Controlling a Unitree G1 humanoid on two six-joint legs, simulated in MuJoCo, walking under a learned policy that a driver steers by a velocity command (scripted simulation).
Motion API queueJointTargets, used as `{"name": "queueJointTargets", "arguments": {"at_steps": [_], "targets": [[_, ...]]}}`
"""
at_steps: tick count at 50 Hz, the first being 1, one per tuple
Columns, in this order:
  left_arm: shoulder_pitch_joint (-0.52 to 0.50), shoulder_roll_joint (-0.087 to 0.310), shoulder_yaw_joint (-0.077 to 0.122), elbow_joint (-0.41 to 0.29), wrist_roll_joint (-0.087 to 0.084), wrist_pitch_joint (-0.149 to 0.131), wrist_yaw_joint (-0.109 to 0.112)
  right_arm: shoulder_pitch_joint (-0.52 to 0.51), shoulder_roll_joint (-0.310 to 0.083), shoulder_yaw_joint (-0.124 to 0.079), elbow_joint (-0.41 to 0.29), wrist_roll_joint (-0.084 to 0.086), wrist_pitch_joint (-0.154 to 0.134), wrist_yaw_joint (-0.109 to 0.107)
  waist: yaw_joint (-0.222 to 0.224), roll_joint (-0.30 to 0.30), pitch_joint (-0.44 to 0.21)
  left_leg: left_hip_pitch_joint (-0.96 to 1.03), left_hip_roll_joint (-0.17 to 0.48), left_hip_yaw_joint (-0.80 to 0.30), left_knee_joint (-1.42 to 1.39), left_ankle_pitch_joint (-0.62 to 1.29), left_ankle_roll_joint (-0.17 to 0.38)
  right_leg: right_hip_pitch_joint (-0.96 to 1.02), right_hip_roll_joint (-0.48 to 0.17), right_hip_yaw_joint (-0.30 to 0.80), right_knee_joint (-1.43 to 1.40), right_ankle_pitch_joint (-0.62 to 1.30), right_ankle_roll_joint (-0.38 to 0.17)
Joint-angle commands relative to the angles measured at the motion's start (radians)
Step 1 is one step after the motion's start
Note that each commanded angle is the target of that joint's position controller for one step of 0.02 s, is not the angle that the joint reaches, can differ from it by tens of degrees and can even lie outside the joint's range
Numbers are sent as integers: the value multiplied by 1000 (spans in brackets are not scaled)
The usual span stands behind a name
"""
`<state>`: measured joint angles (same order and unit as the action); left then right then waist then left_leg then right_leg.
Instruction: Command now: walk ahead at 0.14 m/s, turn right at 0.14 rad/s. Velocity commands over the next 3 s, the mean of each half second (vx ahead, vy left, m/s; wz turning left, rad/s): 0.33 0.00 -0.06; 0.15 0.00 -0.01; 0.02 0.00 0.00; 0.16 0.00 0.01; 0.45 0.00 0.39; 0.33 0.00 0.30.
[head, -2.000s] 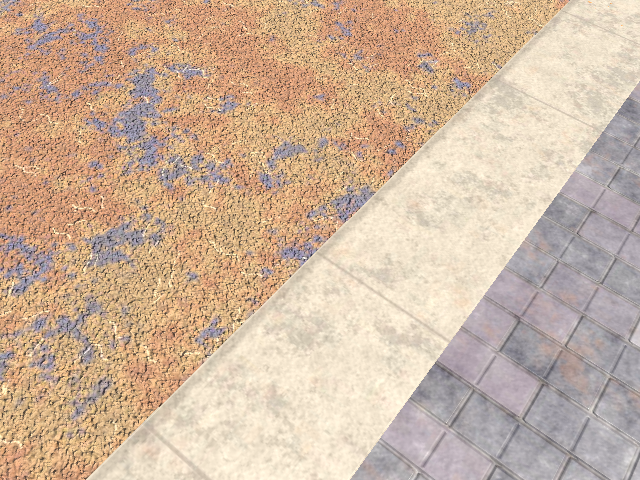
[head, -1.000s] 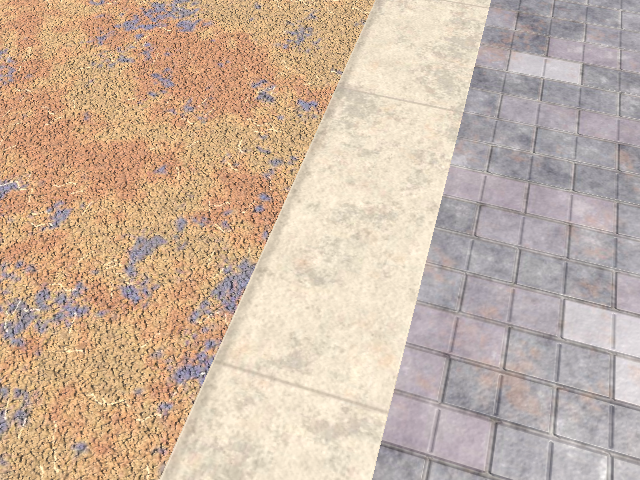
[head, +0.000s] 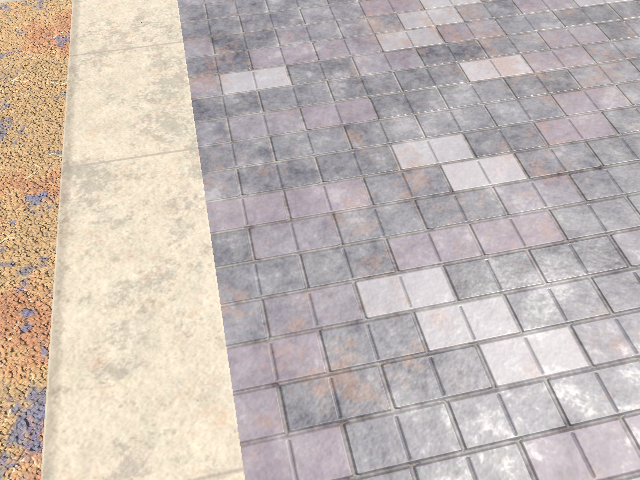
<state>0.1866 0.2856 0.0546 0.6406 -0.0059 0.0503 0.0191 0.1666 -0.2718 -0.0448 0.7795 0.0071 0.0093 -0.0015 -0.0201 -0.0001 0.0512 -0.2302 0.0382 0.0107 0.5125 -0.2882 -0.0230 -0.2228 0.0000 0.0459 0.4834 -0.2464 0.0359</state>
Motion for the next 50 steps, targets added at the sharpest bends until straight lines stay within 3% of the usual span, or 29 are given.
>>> {"name": "queueJointTargets", "arguments": {"at_steps": [1,2,3,5,7,11,14,16,18,19,20,21,22,24,25,28,30,32,36,38,40,41,42,43,44,45,46,48,50], "targets": [[105,234,58,-34,11,-10,7,12,-55,1,-68,-21,-40,12,7,-231,-161,-214,-39,63,108,-187,14,243,-235,291,-149,-100,-186],[133,216,58,-38,10,-24,-2,-88,-127,-12,-86,-7,-46,6,95,-205,-81,-279,-39,44,239,-245,-10,178,-271,404,-253,-353,-264],[162,200,51,-20,21,-42,-2,-143,-162,-29,-107,12,-50,7,115,-206,-2,-386,-16,5,373,-277,0,157,-302,469,-313,-448,-290],[151,173,42,-2,6,-75,4,-96,-168,-44,-90,21,-58,9,82,-209,47,-498,29,-42,480,-229,28,186,-295,455,-328,-411,-279],[139,140,32,-3,0,-90,9,-92,-134,-39,-79,18,-79,23,69,-160,41,-495,46,-39,426,-114,46,200,-256,368,-339,-286,-250],[121,160,43,-9,-7,-98,-1,-115,-77,-13,-73,8,-97,47,71,-145,-3,-283,9,22,189,28,28,103,-190,202,-328,-101,-231],[149,184,51,7,-17,-101,-15,-114,-103,-11,-80,18,-93,53,66,-140,6,-169,-4,24,102,71,30,31,-218,205,-309,-124,-239],[138,178,48,13,-19,-100,-19,-41,-123,-18,-55,19,-93,51,16,-115,2,-43,-17,33,49,118,47,-31,-218,194,-264,-144,-215],[143,125,29,21,-5,-99,-20,125,-160,-38,-3,25,-93,36,-61,-74,-37,162,-21,19,19,68,76,-126,-162,137,-90,-96,-168],[134,52,3,1,10,-103,-20,249,-237,-56,13,15,-98,25,-105,112,-103,296,163,-229,-95,-34,141,-231,-61,25,265,-114,-101],[161,38,1,-58,-10,-121,-9,306,-339,-75,17,-4,-102,37,-85,363,-167,414,348,-728,-303,-371,294,-484,58,1,585,-333,-51],[152,130,24,-41,-36,-131,-5,236,-259,-53,3,-2,-109,41,-67,233,-103,361,363,-776,-352,-511,303,-575,-3,76,718,-297,-57],[103,161,33,-41,-44,-134,-9,186,-204,-38,-8,0,-110,38,-52,175,-23,295,332,-645,-335,-437,272,-612,-49,63,730,-199,-76],[77,128,30,-20,-16,-134,-10,116,-157,-23,-24,-17,-108,35,-20,84,11,206,241,-442,-328,-125,235,-565,-101,45,665,-55,-75],[82,116,31,-12,-7,-129,-13,95,-146,-17,-30,-24,-107,31,-1,93,6,164,206,-351,-333,67,220,-505,-115,38,633,-13,-65],[104,81,26,-1,11,-114,-13,94,-147,-17,-18,-15,-107,18,26,82,-45,141,162,-161,-295,655,225,-418,-92,-13,554,33,-16],[51,45,12,-17,12,-111,-11,91,-153,-18,-7,-11,-96,6,20,72,-48,127,135,-83,-287,773,214,-384,-80,-33,407,103,2],[-21,17,-1,-31,8,-114,-17,107,-158,-18,7,-8,-82,-5,-7,83,-51,115,106,-33,-283,767,191,-315,-60,-53,241,211,2],[-96,41,6,-47,4,-121,-36,151,-175,-21,38,-1,-59,-11,-33,84,-60,177,148,-62,-239,718,195,-257,-30,-41,94,285,-19],[-91,67,15,-47,10,-128,-43,135,-177,-24,43,5,-50,-11,-14,86,-63,204,166,-89,-180,716,190,-226,-19,-36,49,238,-53],[14,104,33,-11,24,-134,-37,116,-166,-21,44,9,-45,-12,51,57,-116,196,113,-75,-31,744,146,-46,6,-54,-82,380,-102],[81,166,46,-2,35,-135,-26,139,-140,-10,33,-13,-53,-12,66,-13,-212,113,57,-45,114,592,98,153,-104,46,-35,769,-151],[108,177,39,0,50,-122,-17,275,-62,17,40,-31,-60,-1,9,-182,-359,-116,-28,-36,364,101,31,446,-327,280,35,1026,-323],[124,78,16,5,36,-106,-18,264,-84,18,64,-18,-49,6,42,-208,-430,-167,-60,-89,504,-385,-7,441,-391,390,-11,948,-397],[72,60,5,6,16,-98,-25,206,-146,-1,51,4,-34,9,44,-137,-337,-207,-25,-115,557,-415,-15,327,-353,355,-68,690,-362],[4,58,3,5,11,-94,-28,152,-137,-4,42,12,-15,1,27,-91,-238,-241,-2,-97,557,-387,-23,227,-310,310,-113,483,-315],[-63,60,1,4,11,-92,-32,133,-125,-5,40,5,5,-9,6,-72,-153,-224,17,-89,484,-355,-35,95,-278,260,-164,333,-280],[-147,87,12,8,28,-86,-30,157,-102,-4,53,-8,34,-27,-35,-136,-98,-83,16,-53,334,-258,-56,-99,-206,175,-226,152,-236],[-148,77,11,24,33,-81,-25,189,-84,0,75,-16,34,-31,-37,-151,-126,13,8,-30,224,-123,-50,-135,-180,125,-225,94,-233]]}}
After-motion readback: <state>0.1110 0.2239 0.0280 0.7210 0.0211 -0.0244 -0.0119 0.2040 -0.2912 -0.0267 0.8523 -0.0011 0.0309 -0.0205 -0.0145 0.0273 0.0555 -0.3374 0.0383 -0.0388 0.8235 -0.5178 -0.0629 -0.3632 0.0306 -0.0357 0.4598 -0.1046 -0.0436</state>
